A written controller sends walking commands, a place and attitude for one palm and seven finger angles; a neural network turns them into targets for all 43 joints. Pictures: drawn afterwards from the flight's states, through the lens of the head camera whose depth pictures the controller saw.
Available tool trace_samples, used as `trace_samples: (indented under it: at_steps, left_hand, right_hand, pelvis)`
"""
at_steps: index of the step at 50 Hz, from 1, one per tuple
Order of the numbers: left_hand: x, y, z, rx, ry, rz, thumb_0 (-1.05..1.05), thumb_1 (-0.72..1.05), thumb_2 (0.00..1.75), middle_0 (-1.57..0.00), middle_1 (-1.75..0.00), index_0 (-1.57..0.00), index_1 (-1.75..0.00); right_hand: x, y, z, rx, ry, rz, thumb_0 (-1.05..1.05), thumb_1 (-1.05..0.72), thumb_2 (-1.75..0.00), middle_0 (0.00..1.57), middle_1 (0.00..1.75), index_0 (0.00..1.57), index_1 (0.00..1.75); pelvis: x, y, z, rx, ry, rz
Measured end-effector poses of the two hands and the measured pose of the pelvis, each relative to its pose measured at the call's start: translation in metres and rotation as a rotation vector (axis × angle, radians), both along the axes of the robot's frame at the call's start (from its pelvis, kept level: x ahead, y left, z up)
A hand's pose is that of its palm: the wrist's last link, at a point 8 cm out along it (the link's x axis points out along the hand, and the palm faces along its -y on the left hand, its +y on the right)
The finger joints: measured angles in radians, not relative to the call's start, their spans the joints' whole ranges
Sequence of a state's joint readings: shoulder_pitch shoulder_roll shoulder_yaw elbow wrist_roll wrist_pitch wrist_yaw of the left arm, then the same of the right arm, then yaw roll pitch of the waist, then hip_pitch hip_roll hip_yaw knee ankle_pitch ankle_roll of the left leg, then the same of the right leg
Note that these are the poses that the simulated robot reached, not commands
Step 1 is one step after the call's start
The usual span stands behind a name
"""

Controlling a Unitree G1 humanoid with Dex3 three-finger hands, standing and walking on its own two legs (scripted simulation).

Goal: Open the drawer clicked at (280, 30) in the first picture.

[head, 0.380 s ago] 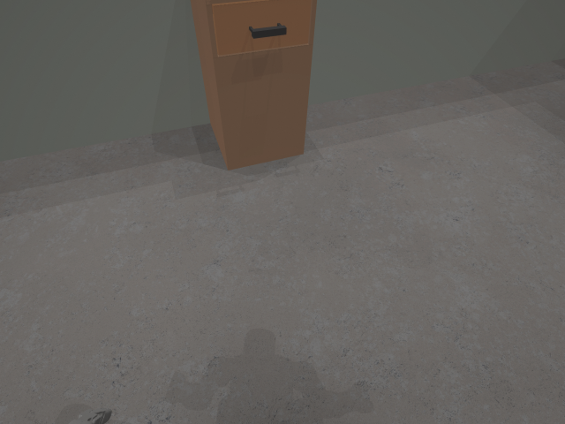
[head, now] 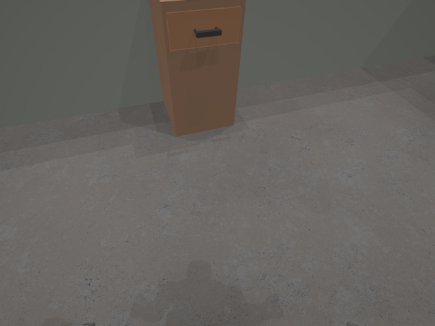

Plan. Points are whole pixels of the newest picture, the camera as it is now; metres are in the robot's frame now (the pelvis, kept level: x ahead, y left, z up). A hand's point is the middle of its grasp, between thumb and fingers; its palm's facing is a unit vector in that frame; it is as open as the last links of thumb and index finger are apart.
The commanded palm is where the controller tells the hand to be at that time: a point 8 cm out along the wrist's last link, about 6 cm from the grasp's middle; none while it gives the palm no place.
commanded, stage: stand and wait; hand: left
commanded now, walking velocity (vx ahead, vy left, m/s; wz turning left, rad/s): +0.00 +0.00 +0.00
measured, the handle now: (207, 31) +1.46 +0.14 -0.07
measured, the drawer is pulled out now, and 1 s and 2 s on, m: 0.00 0.00 0.00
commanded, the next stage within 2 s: look at it before walking up in 0.52 s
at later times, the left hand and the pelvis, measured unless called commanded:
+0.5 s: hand out of the picture +0.06 +0.24 -0.15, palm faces -0.03 -0.94 -0.34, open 7.4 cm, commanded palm none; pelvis -0.02 -0.01 +0.00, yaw +0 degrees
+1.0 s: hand out of the picture +0.05 +0.23 -0.15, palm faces -0.04 -0.94 -0.33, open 7.4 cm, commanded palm none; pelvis -0.02 -0.01 +0.00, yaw +0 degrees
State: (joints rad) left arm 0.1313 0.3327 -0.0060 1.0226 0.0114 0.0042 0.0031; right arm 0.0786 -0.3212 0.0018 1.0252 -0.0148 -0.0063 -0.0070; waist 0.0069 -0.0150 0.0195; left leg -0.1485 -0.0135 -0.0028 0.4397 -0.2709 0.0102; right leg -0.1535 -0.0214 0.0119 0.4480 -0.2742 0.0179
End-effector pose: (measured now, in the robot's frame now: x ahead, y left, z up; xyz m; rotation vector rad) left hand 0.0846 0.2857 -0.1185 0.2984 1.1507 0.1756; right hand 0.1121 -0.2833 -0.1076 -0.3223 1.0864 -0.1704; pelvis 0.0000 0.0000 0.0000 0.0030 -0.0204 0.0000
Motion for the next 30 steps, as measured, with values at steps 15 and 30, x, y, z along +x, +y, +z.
trace_samples:
  at_steps: [15, 30]
  left_hand:
    - [-0.033, 0.005, 0.002, 0.026, 0.079, 0.019, 0.01, 0.90, 0.90, -0.20, -0.30, -0.20, -0.30]
    - [-0.032, -0.005, 0.004, 0.016, 0.058, 0.000, 0.01, 0.90, 0.90, -0.20, -0.30, -0.20, -0.30]
  right_hand:
    - [-0.052, -0.017, -0.008, -0.009, 0.121, -0.044, 0.01, -0.90, -0.90, 0.20, 0.30, 0.20, 0.30]
    - [-0.063, -0.018, -0.009, 0.006, 0.123, -0.049, 0.01, -0.90, -0.90, 0.20, 0.30, 0.20, 0.30]
  pelvis:
    - [-0.011, -0.006, 0.003, 0.000, -0.009, -0.001]
    - [-0.020, -0.010, 0.004, 0.001, -0.007, -0.006]
